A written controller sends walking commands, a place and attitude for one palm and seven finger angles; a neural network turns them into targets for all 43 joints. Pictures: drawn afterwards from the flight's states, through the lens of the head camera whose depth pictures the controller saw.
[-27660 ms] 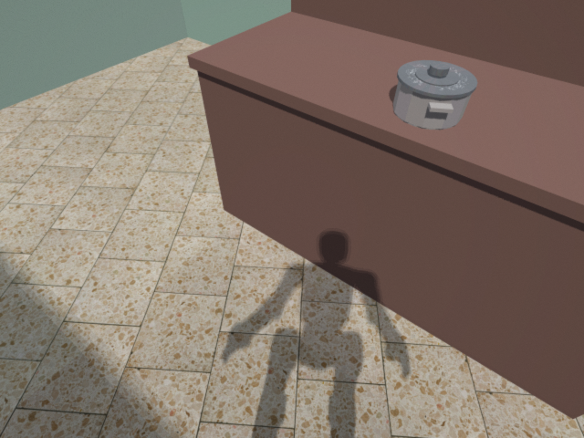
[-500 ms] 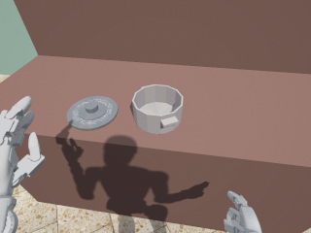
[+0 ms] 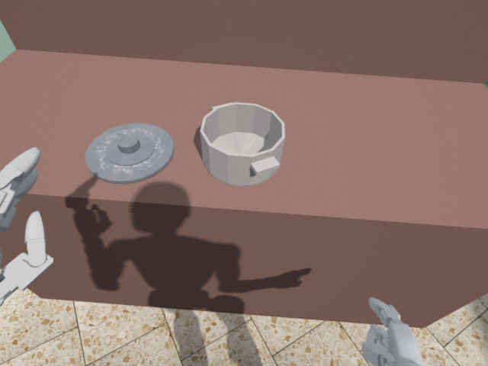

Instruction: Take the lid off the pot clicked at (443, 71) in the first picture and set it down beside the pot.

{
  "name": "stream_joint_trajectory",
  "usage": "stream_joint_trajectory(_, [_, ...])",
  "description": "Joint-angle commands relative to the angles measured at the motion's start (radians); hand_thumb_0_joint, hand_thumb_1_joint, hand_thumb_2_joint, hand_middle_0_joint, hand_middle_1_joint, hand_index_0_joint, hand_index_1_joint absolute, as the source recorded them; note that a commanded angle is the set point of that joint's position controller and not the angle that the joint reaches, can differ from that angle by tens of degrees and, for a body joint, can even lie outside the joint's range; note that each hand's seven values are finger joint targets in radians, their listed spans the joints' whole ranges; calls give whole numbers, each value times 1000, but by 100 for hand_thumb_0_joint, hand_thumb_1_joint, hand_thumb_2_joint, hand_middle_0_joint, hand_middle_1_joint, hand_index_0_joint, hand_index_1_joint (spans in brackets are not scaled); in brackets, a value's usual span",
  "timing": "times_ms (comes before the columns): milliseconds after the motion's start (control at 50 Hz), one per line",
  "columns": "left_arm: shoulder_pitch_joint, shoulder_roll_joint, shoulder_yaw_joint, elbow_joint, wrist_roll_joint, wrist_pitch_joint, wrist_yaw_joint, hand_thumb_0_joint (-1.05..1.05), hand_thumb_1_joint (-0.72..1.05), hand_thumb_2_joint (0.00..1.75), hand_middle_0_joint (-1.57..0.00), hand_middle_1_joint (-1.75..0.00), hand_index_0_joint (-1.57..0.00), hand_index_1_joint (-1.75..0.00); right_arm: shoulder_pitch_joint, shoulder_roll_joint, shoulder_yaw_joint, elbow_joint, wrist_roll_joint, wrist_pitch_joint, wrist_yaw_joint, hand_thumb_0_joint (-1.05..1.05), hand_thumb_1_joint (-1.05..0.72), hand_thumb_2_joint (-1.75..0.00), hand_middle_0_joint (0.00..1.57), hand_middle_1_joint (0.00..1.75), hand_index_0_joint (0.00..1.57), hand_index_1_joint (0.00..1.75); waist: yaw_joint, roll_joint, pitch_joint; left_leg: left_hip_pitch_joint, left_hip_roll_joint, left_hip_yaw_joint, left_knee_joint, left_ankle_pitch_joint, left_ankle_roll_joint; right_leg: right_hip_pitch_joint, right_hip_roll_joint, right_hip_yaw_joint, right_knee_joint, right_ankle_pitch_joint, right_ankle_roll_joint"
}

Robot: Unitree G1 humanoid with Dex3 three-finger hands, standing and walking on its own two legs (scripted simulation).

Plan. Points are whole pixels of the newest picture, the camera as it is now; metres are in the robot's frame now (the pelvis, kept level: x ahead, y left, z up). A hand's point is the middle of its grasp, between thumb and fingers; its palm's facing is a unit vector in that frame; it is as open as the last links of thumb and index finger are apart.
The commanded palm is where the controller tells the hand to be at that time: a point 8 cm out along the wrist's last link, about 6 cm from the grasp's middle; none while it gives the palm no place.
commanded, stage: step back with the hand held close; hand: left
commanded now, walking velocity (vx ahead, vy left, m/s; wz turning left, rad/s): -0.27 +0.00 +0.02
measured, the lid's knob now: (128, 143) +0.54 +0.30 +0.02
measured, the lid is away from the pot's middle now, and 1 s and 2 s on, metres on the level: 0.25 0.25 0.25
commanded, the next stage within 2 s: stop stepping back and stand still in 1.02 s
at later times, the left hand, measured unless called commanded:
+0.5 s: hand out of the picture +0.12 +0.24 +0.19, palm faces +0.39 -0.80 -0.45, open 7.4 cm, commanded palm +0.06 +0.29 +0.20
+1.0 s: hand out of the picture +0.08 +0.25 +0.20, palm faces +0.32 -0.87 -0.38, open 7.4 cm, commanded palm +0.00 +0.30 +0.20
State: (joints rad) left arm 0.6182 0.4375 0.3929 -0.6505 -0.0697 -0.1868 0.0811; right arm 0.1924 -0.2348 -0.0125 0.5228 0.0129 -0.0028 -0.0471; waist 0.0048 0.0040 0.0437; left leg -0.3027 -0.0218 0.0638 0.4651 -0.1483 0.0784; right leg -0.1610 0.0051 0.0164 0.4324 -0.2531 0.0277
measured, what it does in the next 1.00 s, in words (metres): walks backwards: right foot, then left foot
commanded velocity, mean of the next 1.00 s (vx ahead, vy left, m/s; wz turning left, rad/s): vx -0.35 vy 0.00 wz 0.00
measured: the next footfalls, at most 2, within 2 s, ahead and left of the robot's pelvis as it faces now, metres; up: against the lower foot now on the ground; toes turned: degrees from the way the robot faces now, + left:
right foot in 0.80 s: -0.10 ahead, -0.13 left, +0.00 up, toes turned +0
left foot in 0.94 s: -0.01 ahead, +0.08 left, +0.00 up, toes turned +0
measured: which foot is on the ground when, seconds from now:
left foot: down 0.00-0.82, up 0.84-0.92, down 0.94-1.00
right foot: down 0.00-0.62, up 0.64-0.78, down 0.80-0.96, up 0.98-1.00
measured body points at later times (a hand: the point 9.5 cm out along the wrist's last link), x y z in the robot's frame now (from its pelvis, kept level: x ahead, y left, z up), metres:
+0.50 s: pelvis -0.06 +0.00 -0.01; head -0.05 +0.03 +0.44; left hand +0.09 +0.28 +0.22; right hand +0.12 -0.23 -0.08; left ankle +0.06 +0.07 -0.73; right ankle -0.01 -0.14 -0.74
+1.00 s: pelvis -0.13 +0.03 -0.01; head -0.11 +0.07 +0.44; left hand +0.05 +0.29 +0.22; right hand +0.03 -0.21 -0.07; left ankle -0.05 +0.09 -0.74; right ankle -0.14 -0.13 -0.73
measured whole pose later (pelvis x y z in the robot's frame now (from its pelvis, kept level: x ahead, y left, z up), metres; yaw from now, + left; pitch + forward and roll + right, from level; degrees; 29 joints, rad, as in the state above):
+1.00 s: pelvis -0.13 +0.03 -0.01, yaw -2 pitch +1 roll -3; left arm 0.49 0.45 0.43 -0.71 -0.05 -0.29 0.11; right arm 0.18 -0.16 -0.02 0.61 -0.01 -0.06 -0.04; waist -0.02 -0.06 0.02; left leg -0.43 -0.01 0.04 0.58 -0.17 0.08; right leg -0.30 0.03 0.04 0.61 -0.35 0.02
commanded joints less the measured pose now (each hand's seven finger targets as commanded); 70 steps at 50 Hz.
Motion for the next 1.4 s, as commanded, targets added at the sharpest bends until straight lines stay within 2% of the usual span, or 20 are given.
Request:
stream_joint_trajectory(0, [15,158,162,-242,-6,-77,38,0,90,90,-20,-30,-20,-30,-90,-131,-53,-183,4,-56,-12,0,-90,-90,20,30,20,30,10,138,-164,-28,168,-193,-151,-30,10,67,-1,-13,76,124,-24])
stream_joint_trajectory(240, [-26,135,152,-227,16,-112,55,0,90,90,-20,-30,-20,-30,-51,-124,-62,-162,1,-106,-20,0,-90,-90,20,30,20,30,-15,98,-86,-192,160,-230,-164,-458,-5,-13,-2,8,37,-118,-47])
stream_joint_trajectory(500, [-91,138,128,-236,21,-146,79,0,90,90,-20,-30,-20,-30,-40,-106,-63,-112,-14,-113,-23,0,-90,-90,20,30,20,30,-36,2,-76,17,95,-170,90,-269,-45,-318,-106,106,-95,-162,-92])
stream_joint_trajectory(600, [-83,151,186,-250,36,-164,70,0,90,90,-20,-30,-20,-30,-74,-129,-67,-137,-19,-132,-26,0,-90,-90,20,30,20,30,-14,284,-107,-416,311,-383,-366,-665,35,112,95,-38,362,-120,-26])
stream_joint_trajectory(660, [-56,158,188,-235,16,-157,61,0,90,90,-20,-30,-20,-30,-51,-98,-79,-126,-22,-136,-2,0,-90,-90,20,30,20,30,-4,184,-154,-292,317,-338,-333,-467,39,23,93,-10,445,-262,-46])
stream_joint_trajectory(740, [-46,150,148,-279,0,-158,59,0,90,90,-20,-30,-20,-30,-51,-79,-72,-103,-25,-131,14,0,-90,-90,20,30,20,30,-10,164,-177,-73,223,-200,-168,-295,-51,-36,15,-3,-26,-157,-65])
stream_joint_trajectory(820, [-205,222,148,-299,15,-160,69,0,90,90,-20,-30,-20,-30,-47,-72,-77,-53,-16,-128,-6,0,-90,-90,20,30,20,30,-28,-232,-178,146,17,-67,451,-218,-110,-420,-322,253,-244,-35,-195])
stream_joint_trajectory(880, [-144,156,114,-221,20,-127,59,0,90,90,-20,-30,-20,-30,-82,-53,-43,-62,-18,-100,-14,0,-90,-90,20,30,20,30,-50,-52,-55,-22,72,-110,148,-83,-79,-212,-212,97,-15,421,-119])
stream_joint_trajectory(940, [-121,169,146,-203,6,-147,46,0,90,90,-20,-30,-20,-30,-61,-102,-69,-80,-5,-107,-9,0,-90,-90,20,30,20,30,-24,175,-164,87,265,-245,-105,570,-4,-141,36,7,244,21,-36])
stream_joint_trajectory(980, [-53,187,180,-247,-22,-145,31,0,90,90,-20,-30,-20,-30,-60,-95,-67,-99,-43,-137,4,0,-90,-90,20,30,20,30,-3,246,-261,38,359,-394,-220,335,23,-146,67,68,489,-333,-32])
stream_joint_trajectory(1080, [36,165,158,-363,-18,-106,51,0,90,90,-20,-30,-20,-30,-57,-88,-70,-130,-19,-139,28,0,-90,-90,20,30,20,30,-5,193,-244,7,292,-263,-317,-115,8,-137,70,-2,424,-247,-32])
stream_joint_trajectory(1100, [-161,-124,-260,654,120,116,-56,0,90,90,-20,-30,-20,-30,-37,-238,-101,148,-45,-151,30,0,-90,-90,20,30,20,30,-143,231,-94,-41,273,-367,-15,404,9,-333,-11,65,541,-242,-26])
stream_joint_trajectory(1120, [-126,151,143,-461,-15,-25,25,0,90,90,-20,-30,-20,-30,-69,-51,-93,-135,-13,-139,40,0,-90,-90,20,30,20,30,22,99,-252,126,239,-159,-321,-61,-55,-159,129,-37,456,-306,6])
stream_joint_trajectory(1140, [-55,284,207,-519,-5,-94,45,0,90,90,-20,-30,-20,-30,-78,-122,-92,-176,-9,-159,23,0,-90,-90,20,30,20,30,20,148,-294,2,228,-224,-349,-414,-53,-70,117,-83,379,-292,-43])
stream_joint_trajectory(1180, [132,233,202,-501,-24,-65,61,0,90,90,-20,-30,-20,-30,-53,-65,-56,-157,-27,-139,27,0,-90,-90,20,30,20,30,17,334,-261,-66,187,-204,-432,-497,-119,47,138,-119,215,-281,-70])
stream_joint_trajectory(1220, [177,254,230,-462,-11,-51,74,0,90,90,-20,-30,-20,-30,-42,-59,-44,-135,-30,-129,14,0,-90,-90,20,30,20,30,17,312,-223,-126,110,-108,-310,-505,-149,173,96,-107,-63,-241,-98])
stream_joint_trajectory(1280, [-4,277,232,-463,-7,-51,85,0,90,90,-20,-30,-20,-30,-18,-75,-55,-89,-16,-99,-5,0,-90,-90,20,30,20,30,-42,-138,-205,57,-8,-30,614,-190,-94,-259,-320,138,-253,0,-218])
stream_joint_trajectory(1300, [-69,238,216,-325,-14,-30,71,0,90,90,-20,-30,-20,-30,-28,-66,-66,-71,2,-93,-12,0,-90,-90,20,30,20,30,-50,-227,-160,-34,4,-126,751,-208,-103,-374,-351,213,-262,-372,-227])
stream_joint_trajectory(1340, [-140,154,157,-138,-23,-8,63,0,90,90,-20,-30,-20,-30,-61,-78,-68,-78,18,-67,-24,0,-90,-90,20,30,20,30,-72,-176,73,-103,81,-173,786,-214,-82,-561,-327,226,-262,-472,-205])
stream_joint_trajectory(1380, [-202,141,115,-28,-3,-14,59,0,90,90,-20,-30,-20,-30,-94,-78,-45,-80,17,-76,-30,0,-90,-90,20,30,20,30,-49,-110,84,-92,94,-78,482,-302,-60,-421,-283,153,-199,-428,-181])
